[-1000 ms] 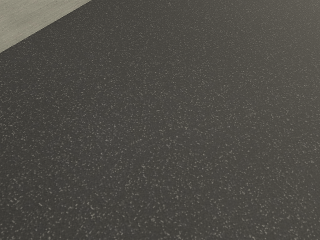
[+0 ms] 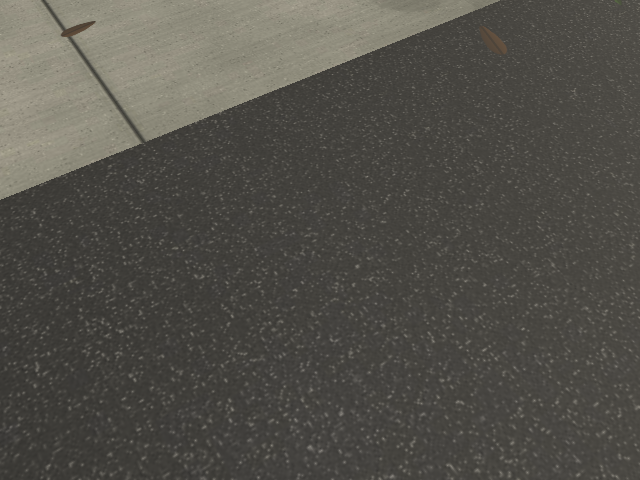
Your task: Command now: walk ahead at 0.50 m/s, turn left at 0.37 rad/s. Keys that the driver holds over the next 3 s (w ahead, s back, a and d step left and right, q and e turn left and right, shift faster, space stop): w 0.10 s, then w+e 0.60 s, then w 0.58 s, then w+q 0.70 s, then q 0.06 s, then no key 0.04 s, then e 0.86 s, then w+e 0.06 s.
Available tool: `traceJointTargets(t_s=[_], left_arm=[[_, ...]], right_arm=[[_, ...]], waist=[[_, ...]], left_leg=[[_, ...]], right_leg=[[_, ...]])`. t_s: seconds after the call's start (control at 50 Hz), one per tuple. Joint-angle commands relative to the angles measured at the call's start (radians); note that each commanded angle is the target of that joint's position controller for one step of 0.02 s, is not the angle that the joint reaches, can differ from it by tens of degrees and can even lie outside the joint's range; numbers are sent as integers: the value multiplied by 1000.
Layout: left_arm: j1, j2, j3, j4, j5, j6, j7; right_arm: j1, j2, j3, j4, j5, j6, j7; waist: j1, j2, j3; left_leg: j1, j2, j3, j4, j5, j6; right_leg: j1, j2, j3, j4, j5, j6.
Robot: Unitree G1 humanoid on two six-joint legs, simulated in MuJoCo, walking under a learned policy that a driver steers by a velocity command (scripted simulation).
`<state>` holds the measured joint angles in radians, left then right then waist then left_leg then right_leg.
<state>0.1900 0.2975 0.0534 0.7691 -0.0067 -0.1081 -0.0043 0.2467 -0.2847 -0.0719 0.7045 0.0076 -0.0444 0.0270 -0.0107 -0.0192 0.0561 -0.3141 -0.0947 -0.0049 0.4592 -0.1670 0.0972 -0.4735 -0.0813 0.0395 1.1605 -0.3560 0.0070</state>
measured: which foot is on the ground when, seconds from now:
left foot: down 0.00-0.38, up 0.40-0.84, down 0.86-1.00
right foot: up 0.00-0.34, down 0.36-0.88, up 0.90-1.00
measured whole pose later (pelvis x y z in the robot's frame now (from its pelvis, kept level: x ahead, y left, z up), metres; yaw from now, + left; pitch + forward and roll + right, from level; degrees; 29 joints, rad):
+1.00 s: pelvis +0.58 -0.08 +0.00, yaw -18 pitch +1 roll +1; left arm 0.32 0.29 0.05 0.77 -0.02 -0.05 0.00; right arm 0.20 -0.26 -0.05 0.73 0.00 -0.11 0.02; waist 0.01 -0.04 0.01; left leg -0.30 -0.06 0.00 0.45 -0.17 0.04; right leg -0.40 0.03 0.08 1.14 -0.39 -0.03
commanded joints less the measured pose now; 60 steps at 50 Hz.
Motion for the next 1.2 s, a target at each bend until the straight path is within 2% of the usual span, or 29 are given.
traceJointTargets(t_s=[0.02, 0.1, 0.14, 0.24, 0.3, 0.34, 0.36, 0.38, 0.4, 0.42, 0.44, 0.46, 0.5, 0.54, 0.6, 0.68, 0.78, 0.82, 0.84, 0.86, 0.88, 0.9, 0.92, 0.94, 0.96, 1.0, 1.04, 1.1, 1.2], left_arm=[[53, 90, 26, -45, 14, 8, 1], [-74, 52, 8, -77, 15, 17, 1], [-126, 41, 1, -80, 3, 13, -8], [-214, 63, 2, -113, -14, 8, -34], [-187, 78, 7, -122, -13, 8, -52], [-29, 120, 33, -83, -7, 13, -49], [110, 167, 56, -47, -3, 16, -42], [218, 272, 82, -44, 2, 19, -36], [255, 231, 73, -31, -20, 21, -40], [226, 174, 53, -41, -21, 22, -38], [170, 153, 47, -59, -10, 26, -32], [120, 141, 42, -69, -2, 28, -31], [65, 111, 30, -92, 8, 29, -23], [62, 119, 34, -99, 1, 30, -15], [96, 153, 46, -87, -7, 32, 4], [155, 156, 49, -63, -18, 49, 20], [219, 134, 44, -30, -16, 65, 27], [207, 139, 48, -27, -11, 70, 25], [192, 127, 43, -32, -9, 71, 23], [175, 94, 29, -47, -1, 68, 18], [266, 44, 10, -58, -4, 57, 18], [324, 41, 1, -51, -17, 48, 18], [244, 124, 19, -56, -26, 42, 15], [140, 135, 22, -78, -25, 41, 13], [78, 123, 20, -96, -11, 37, 9], [81, 97, 22, -96, 0, 37, 4], [93, 62, 14, -92, -1, 41, 0], [0, 32, -2, -122, 8, 37, -2], [-154, 25, -10, -156, -4, 24, -17]], right_arm=[[-14, -112, -24, -67, -6, -26, -12], [31, -139, -28, -32, -1, -29, -30], [48, -145, -26, -17, -1, -30, -31], [107, -157, -29, 42, -1, -29, -27], [94, -172, -38, 60, 1, -17, -36], [51, -181, -39, 51, -2, -5, -44], [53, -161, -29, 38, -9, 0, -52], [153, -95, -5, 1, -26, -14, -51], [157, -57, 13, 8, -26, -39, -40], [85, -132, 0, -11, 6, -64, -23], [-6, -140, 1, -37, 24, -80, -16], [-54, -134, 2, -50, 7, -88, -18], [-45, -133, -8, -53, -23, -78, -26], [-19, -112, -6, -51, -26, -63, -29], [-100, -84, 3, -74, -27, -52, -37], [-237, -55, 14, -103, -16, -63, -27], [-294, -84, 6, -116, -5, -85, -3], [-246, -102, -3, -107, -6, -92, -3], [-164, -123, -16, -85, -11, -96, -9], [-32, -161, -30, -65, -24, -100, -15], [112, -245, -53, -43, -35, -95, -18], [186, -223, -56, 7, -6, -81, -8], [149, -153, -34, 0, 13, -77, -6], [88, -122, -23, -11, 4, -69, -9], [43, -105, -13, -10, -6, -63, -7], [4, -80, -1, -7, -18, -65, -7], [8, -88, -3, 6, -8, -68, -6], [28, -136, -15, 29, 1, -64, -14], [112, -164, -17, 78, 15, -48, -19]], waist=[[30, 58, -110], [-13, 76, -58], [-42, 91, -46], [-80, 86, 5], [-49, 94, -5], [41, 95, -112], [100, 57, -204], [80, -133, -342], [86, -265, -414], [112, -168, -329], [109, -84, -219], [81, -2, -128], [24, -22, -94], [4, -44, -91], [24, -35, -61], [77, -57, -53], [95, -75, -50], [63, -102, -54], [18, -99, -96], [-48, -71, -214], [-59, 113, -372], [-58, 327, -406], [-75, 198, -262], [-73, 113, -148], [-53, 65, -62], [-7, 100, -41], [7, 125, -52], [-12, 98, -40], [-68, 90, -24]], left_leg=[[143, 271, -281, -239, 316, 204], [100, 219, -164, -269, 297, 155], [113, 214, -127, -277, 214, 128], [291, 310, -131, -260, 172, 110], [392, 346, -98, -186, 356, 77], [386, 302, -28, 16, 695, 37], [291, 252, 22, 225, 696, 1], [-65, 138, 64, 604, 328, -73], [-334, -4, -38, 825, -363, -111], [-448, 64, -131, 895, -342, -88], [-466, 107, -114, 862, -265, -74], [-450, 141, -98, 776, -211, -71], [-338, 178, -98, 649, -146, -86], [-310, 179, -80, 574, -128, -114], [-314, 162, -62, 392, 21, -156], [-210, 105, -54, 141, 242, -170], [-188, 98, -72, 20, 214, -132], [-126, 93, -51, -11, 136, -92], [-4, 83, -32, -52, 137, -59], [223, 173, -106, -7, 159, 1], [595, 366, -410, 13, 114, 139], [700, 493, -736, -106, -101, 224], [598, 467, -711, -149, -270, 187], [469, 426, -575, -169, -250, 151], [344, 383, -481, -205, -153, 140], [229, 323, -371, -247, 2, 123], [188, 302, -298, -276, 100, 133], [168, 294, -212, -309, 196, 140], [173, 275, -125, -303, 205, 102]], right_leg=[[-117, -50, 10, -86, 79, 29], [-124, -35, -10, -355, 325, 55], [-95, -16, -25, -485, 454, 47], [-175, -1, -14, -597, 440, -16], [-165, 25, -21, -616, 300, -68], [68, 99, -87, -638, 275, -111], [291, 97, -51, -634, 317, -143], [666, -132, 346, -636, 279, -291], [839, -244, 754, -826, 84, -395], [800, -232, 711, -867, -56, -346], [671, -198, 590, -877, -34, -312], [526, -164, 498, -894, 62, -295], [378, -105, 404, -927, 237, -282], [317, -84, 349, -945, 335, -293], [258, -48, 274, -957, 403, -278], [216, 3, 241, -929, 339, -223], [370, -63, 332, -832, 322, -204], [411, -79, 352, -777, 427, -190], [409, -43, 330, -696, 547, -171], [338, 1, 283, -511, 556, -143], [50, 128, 171, -189, 316, -72], [-184, 181, 121, 42, -207, -34], [-284, 122, 165, 116, -182, -39], [-297, 82, 126, 118, -102, -39], [-290, 49, 93, 61, -42, -37], [-210, -1, 70, -39, 28, -30], [-177, -12, 40, -113, 49, -16], [-179, -23, 13, -297, 178, 5], [-78, 20, -21, -552, 409, 7]])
